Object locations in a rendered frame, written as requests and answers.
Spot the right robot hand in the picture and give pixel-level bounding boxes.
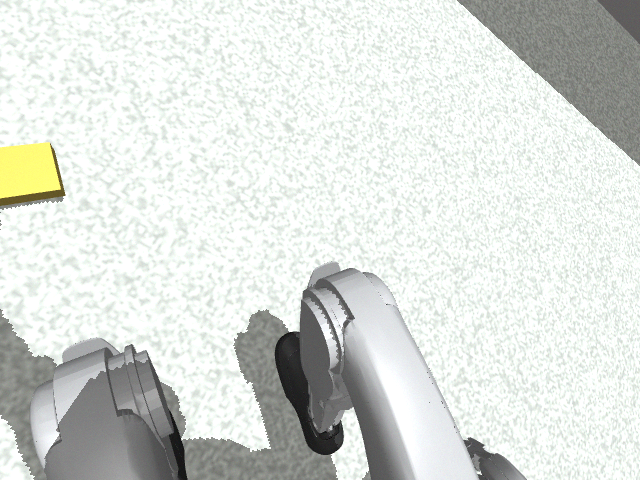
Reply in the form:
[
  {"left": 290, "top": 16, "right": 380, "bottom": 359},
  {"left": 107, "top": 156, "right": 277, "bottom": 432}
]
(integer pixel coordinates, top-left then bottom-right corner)
[{"left": 463, "top": 437, "right": 527, "bottom": 480}]

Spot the small box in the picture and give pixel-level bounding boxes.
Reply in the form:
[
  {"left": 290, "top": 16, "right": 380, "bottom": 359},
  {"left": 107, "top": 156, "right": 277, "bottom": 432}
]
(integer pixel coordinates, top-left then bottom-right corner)
[{"left": 0, "top": 142, "right": 66, "bottom": 206}]

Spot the right robot foot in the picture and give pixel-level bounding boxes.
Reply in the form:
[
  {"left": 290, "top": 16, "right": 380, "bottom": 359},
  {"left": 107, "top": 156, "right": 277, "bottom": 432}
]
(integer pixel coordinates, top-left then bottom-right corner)
[{"left": 275, "top": 331, "right": 344, "bottom": 455}]

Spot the left robot foot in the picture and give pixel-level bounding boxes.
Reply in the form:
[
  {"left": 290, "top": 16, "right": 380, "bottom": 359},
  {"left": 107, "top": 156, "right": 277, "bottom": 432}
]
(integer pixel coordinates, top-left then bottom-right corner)
[{"left": 168, "top": 408, "right": 188, "bottom": 480}]

